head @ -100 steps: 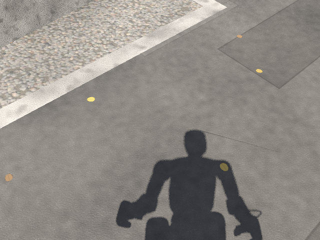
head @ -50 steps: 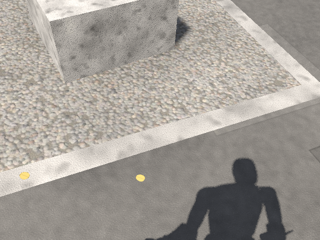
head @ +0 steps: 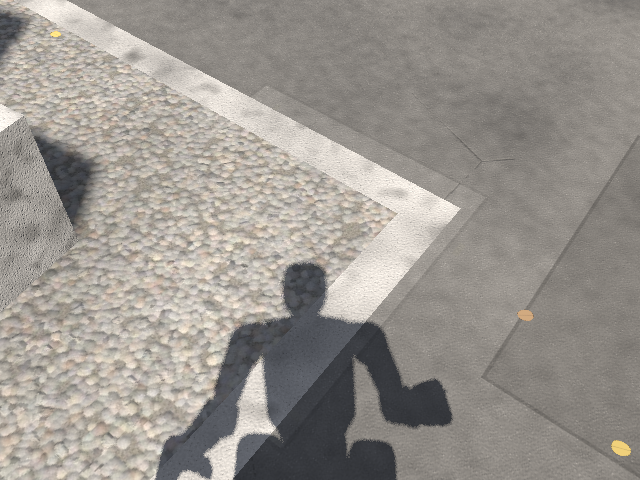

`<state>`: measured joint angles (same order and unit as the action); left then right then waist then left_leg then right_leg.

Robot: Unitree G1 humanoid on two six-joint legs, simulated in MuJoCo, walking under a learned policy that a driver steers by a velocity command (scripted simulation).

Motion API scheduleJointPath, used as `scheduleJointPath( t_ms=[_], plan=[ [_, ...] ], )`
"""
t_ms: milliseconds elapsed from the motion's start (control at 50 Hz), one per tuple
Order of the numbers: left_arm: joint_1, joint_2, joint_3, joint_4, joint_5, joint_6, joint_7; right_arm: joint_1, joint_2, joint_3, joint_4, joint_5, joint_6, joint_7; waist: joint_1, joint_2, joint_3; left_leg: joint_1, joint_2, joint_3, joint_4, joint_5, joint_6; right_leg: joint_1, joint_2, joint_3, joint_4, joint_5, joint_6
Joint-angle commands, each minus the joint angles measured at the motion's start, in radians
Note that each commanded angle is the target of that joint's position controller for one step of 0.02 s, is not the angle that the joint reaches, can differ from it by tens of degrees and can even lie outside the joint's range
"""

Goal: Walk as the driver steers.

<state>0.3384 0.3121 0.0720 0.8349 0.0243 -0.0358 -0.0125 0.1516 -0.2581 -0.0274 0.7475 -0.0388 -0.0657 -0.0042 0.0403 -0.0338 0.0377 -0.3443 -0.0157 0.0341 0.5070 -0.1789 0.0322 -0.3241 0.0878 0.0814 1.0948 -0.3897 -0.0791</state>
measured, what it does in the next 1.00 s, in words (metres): walks ahead: right foot, then left foot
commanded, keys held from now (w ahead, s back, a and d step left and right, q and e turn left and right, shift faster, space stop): w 0.40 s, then w+q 0.32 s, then no key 0.28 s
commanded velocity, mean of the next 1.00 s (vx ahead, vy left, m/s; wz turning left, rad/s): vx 0.44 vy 0.00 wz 0.07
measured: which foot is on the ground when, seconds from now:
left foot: down 0.00-0.38, up 0.40-0.86, down 0.88-1.00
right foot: up 0.00-0.34, down 0.36-0.90, up 0.92-1.00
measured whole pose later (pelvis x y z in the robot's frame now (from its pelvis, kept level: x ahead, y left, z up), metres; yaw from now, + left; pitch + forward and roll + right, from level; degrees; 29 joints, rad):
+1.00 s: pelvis +0.48 -0.02 +0.00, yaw +8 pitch +0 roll -1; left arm 0.31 0.20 0.02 0.96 0.00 -0.04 0.02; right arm 0.13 -0.21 -0.03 0.87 -0.01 -0.05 0.00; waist 0.03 0.00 0.09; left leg -0.37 -0.06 0.09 0.51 -0.13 0.10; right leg -0.30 -0.01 -0.03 1.14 -0.49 -0.02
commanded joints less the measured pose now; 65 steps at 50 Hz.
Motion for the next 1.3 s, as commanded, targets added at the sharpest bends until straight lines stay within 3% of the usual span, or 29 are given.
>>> scheduleJointPath(
  t_ms=[20,100,200,260,320,360,380,400,420,440,460,500,640,720,760,820,860,880,900,920,940,960,980,1000,1020,1080,1200,1260,1300],
  plan=[
    [0.026,0.041,0.001,-0.054,0.02,0.006,-0.018,0.114,-0.092,-0.025,0.005,0.008,-0.021,0.003,-0.035,0.142,-0.028,0.205,0.252,-0.309,-0.303,0.028,0.129,-0.222,-0.091,0.028,0.022,0.057,0.018],
    [-0.061,0.029,-0.009,-0.085,0.019,0.014,-0.029,0.17,-0.115,-0.034,0.05,0.024,-0.047,0.016,-0.031,0.132,-0.027,0.231,0.252,-0.21,-0.343,0.181,0.161,-0.287,-0.098,0.016,-0.067,0.133,0.041],
    [-0.261,-0.013,-0.043,-0.143,0.014,0.004,-0.045,0.214,-0.117,-0.037,0.092,0.028,-0.036,0.021,-0.067,0.132,0.014,0.198,0.202,-0.086,-0.38,0.199,0.144,-0.233,-0.14,-0.096,-0.366,0.295,0.065],
    [-0.323,-0.002,-0.047,-0.161,0.009,-0.001,-0.04,0.272,-0.143,-0.044,0.123,0.027,-0.03,0.022,-0.088,0.135,0.015,0.236,0.226,-0.082,-0.346,0.261,0.133,-0.168,-0.128,-0.136,-0.468,0.285,0.049],
    [-0.299,0.018,-0.04,-0.159,0.013,-0.009,-0.027,0.283,-0.163,-0.05,0.145,0.025,-0.016,0.017,-0.064,0.133,0.01,0.295,0.257,-0.086,-0.26,0.383,0.12,-0.089,-0.101,-0.155,-0.542,0.212,0.009],
    [-0.079,0.051,-0.019,-0.078,0.031,-0.027,-0.011,0.29,-0.139,-0.041,0.156,0.03,-0.008,0.015,0.029,0.065,-0.105,0.244,0.187,-0.012,0.029,0.53,0.084,0.216,-0.069,-0.152,-0.64,0.217,-0.033],
    [0.106,0.125,0.002,-0.047,0.05,-0.035,0.003,0.267,-0.099,-0.026,0.116,0.031,-0.01,0.014,0.108,-0.045,-0.235,0.079,0.138,0.034,0.316,0.27,0.057,0.449,-0.283,0.084,-0.677,0.091,-0.088],
    [0.142,0.23,0.028,-0.036,0.037,-0.026,0.012,0.351,-0.015,-0.01,0.085,0.045,-0.01,0.016,0.062,-0.281,-0.301,-0.246,-0.032,0.062,0.618,-0.335,0.024,0.626,-0.521,0.533,-0.811,0.028,-0.198],
    [0.091,0.172,0.021,-0.042,0.001,-0.018,0.012,0.291,-0.125,-0.039,0.106,0.02,0.003,0.005,0.063,-0.107,-0.215,-0.33,0.013,-0.066,0.705,-0.33,0.039,0.541,-0.492,0.517,-0.826,0.021,-0.19],
    [0.008,0.109,0.002,-0.052,-0.001,-0.021,0.011,0.243,-0.113,-0.04,0.096,0.027,0.0,0.012,0.026,-0.061,-0.105,-0.336,0.051,-0.091,0.694,-0.24,0.049,0.43,-0.446,0.363,-0.834,0.092,-0.163],
    [-0.04,0.058,-0.011,-0.052,0.002,-0.029,0.007,0.229,-0.089,-0.035,0.101,0.035,-0.001,0.016,-0.001,-0.036,-0.057,-0.294,0.079,-0.092,0.645,-0.177,0.047,0.332,-0.399,0.25,-0.87,0.192,-0.131],
    [-0.076,0.013,-0.024,-0.041,0.0,-0.045,0.012,0.249,-0.069,-0.035,0.126,0.016,0.023,0.025,-0.043,-0.062,-0.022,-0.218,0.099,-0.087,0.589,-0.123,0.028,0.233,-0.332,0.104,-0.92,0.283,-0.078],
    [0.018,0.02,-0.016,0.025,-0.007,-0.074,0.02,0.08,-0.035,-0.036,0.082,0.011,0.051,0.05,-0.04,-0.026,0.034,-0.359,0.103,-0.071,0.495,0.082,-0.003,0.262,-0.317,-0.104,-0.98,0.482,-0.073],
    [0.046,0.024,-0.018,0.052,-0.008,-0.073,0.026,-0.062,-0.01,-0.018,0.03,0.009,0.046,0.062,-0.014,-0.028,0.062,-0.321,0.088,0.008,0.275,0.191,0.004,0.279,-0.3,-0.207,-0.971,0.567,-0.056],
    [0.087,0.021,-0.022,0.083,-0.009,-0.068,0.032,-0.111,0.008,-0.007,0.01,0.002,0.04,0.062,-0.002,-0.014,0.085,-0.267,0.061,0.056,0.163,0.186,0.021,0.297,-0.302,-0.244,-0.924,0.759,-0.051],
    [0.102,0.046,-0.02,0.116,-0.009,-0.057,0.041,-0.043,-0.002,-0.008,0.031,-0.006,0.028,0.05,-0.032,-0.054,0.032,-0.138,-0.013,0.096,0.098,0.114,0.065,0.37,-0.31,-0.261,-0.768,1.118,-0.036],
    [0.074,0.066,-0.016,0.121,-0.012,-0.046,0.047,0.132,-0.043,-0.024,0.092,-0.015,0.011,0.036,-0.103,-0.063,-0.063,0.047,-0.061,0.08,0.014,0.118,0.106,0.377,-0.297,-0.259,-0.534,1.154,-0.022],
    [0.063,0.067,-0.018,0.117,-0.024,-0.043,0.046,0.229,-0.076,-0.036,0.125,-0.028,-0.004,0.028,-0.157,-0.024,-0.12,0.224,-0.021,0.039,-0.09,0.325,0.13,0.287,-0.26,-0.28,-0.348,0.964,0.001],
    [0.101,0.001,-0.035,0.077,-0.032,-0.047,0.043,0.321,-0.184,-0.061,0.142,-0.039,-0.009,0.016,-0.159,0.135,-0.263,0.528,0.25,-0.196,0.051,0.923,0.211,0.049,-0.176,-0.293,-0.015,0.362,0.029],
    [0.237,-0.047,-0.046,0.099,-0.075,-0.033,0.036,0.324,-0.204,-0.066,0.149,0.014,-0.001,0.011,-0.101,0.24,-0.485,0.747,0.487,-0.502,0.049,1.302,0.403,-0.136,-0.037,-0.15,0.264,-0.282,0.054],
    [0.159,0.017,-0.027,0.111,-0.047,-0.016,0.039,0.274,-0.17,-0.061,0.127,0.05,0.013,0.006,-0.113,0.066,-0.443,0.603,0.423,-0.394,-0.018,1.133,0.373,-0.122,-0.082,-0.027,0.246,-0.187,0.059],
    [0.074,-0.006,-0.031,0.087,-0.036,-0.014,0.035,0.166,-0.122,-0.045,0.119,0.049,0.019,-0.001,-0.089,0.097,-0.26,0.45,0.377,-0.313,-0.093,0.929,0.339,-0.172,-0.108,-0.038,0.2,-0.141,0.06],
    [0.04,-0.017,-0.032,0.09,-0.017,-0.01,0.037,0.104,-0.06,-0.026,0.119,0.045,0.023,-0.006,-0.058,0.056,-0.126,0.3,0.324,-0.251,-0.157,0.796,0.284,-0.159,-0.138,-0.045,0.111,-0.101,0.065],
    [0.036,-0.017,-0.029,0.094,0.002,0.005,0.036,0.068,-0.034,-0.015,0.12,0.046,0.024,-0.012,-0.029,0.06,-0.072,0.196,0.28,-0.197,-0.197,0.732,0.245,-0.107,-0.153,-0.046,0.037,-0.065,0.071],
    [0.077,-0.034,-0.031,0.114,0.013,0.023,0.034,0.053,-0.028,-0.01,0.125,0.039,0.023,-0.015,-0.005,0.069,-0.071,0.113,0.251,-0.149,-0.216,0.71,0.223,-0.02,-0.146,-0.062,-0.003,-0.032,0.077],
    [0.112,-0.075,-0.037,0.141,0.001,0.048,0.034,0.048,-0.05,-0.009,0.142,0.018,0.009,-0.007,0.022,0.088,-0.109,0.052,0.215,-0.088,-0.231,0.65,0.21,0.068,-0.126,-0.081,-0.135,0.007,0.086],
    [-0.007,-0.056,-0.036,0.148,-0.001,0.067,0.051,0.073,-0.06,-0.011,0.184,0.012,0.036,-0.007,-0.031,0.146,-0.062,0.012,0.204,-0.159,-0.306,-0.02,0.177,0.094,-0.127,-0.096,-0.397,0.066,0.083],
    [0.017,-0.08,-0.045,0.18,0.002,0.054,0.054,0.051,-0.048,-0.006,0.196,0.026,0.052,-0.014,-0.008,0.098,-0.021,-0.036,0.192,-0.185,-0.277,-0.179,0.132,0.195,-0.12,-0.106,-0.615,0.159,0.064],
    [0.037,-0.033,-0.045,0.187,0.019,0.029,0.06,0.093,-0.013,0.0,0.208,0.026,0.052,-0.015,-0.029,0.007,0.004,-0.049,0.137,-0.162,-0.2,-0.163,0.056,0.233,-0.245,0.044,-0.778,0.227,0.039]
  ],
)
